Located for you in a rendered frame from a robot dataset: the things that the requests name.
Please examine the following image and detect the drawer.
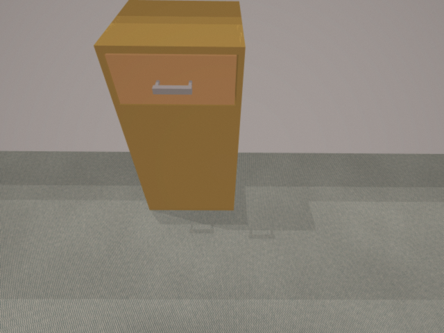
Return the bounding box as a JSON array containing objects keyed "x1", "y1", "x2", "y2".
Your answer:
[{"x1": 105, "y1": 53, "x2": 237, "y2": 105}]

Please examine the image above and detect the cabinet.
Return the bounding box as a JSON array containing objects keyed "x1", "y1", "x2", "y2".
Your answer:
[{"x1": 94, "y1": 0, "x2": 246, "y2": 210}]

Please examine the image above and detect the handle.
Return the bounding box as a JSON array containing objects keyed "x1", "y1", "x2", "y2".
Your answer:
[{"x1": 152, "y1": 80, "x2": 192, "y2": 94}]

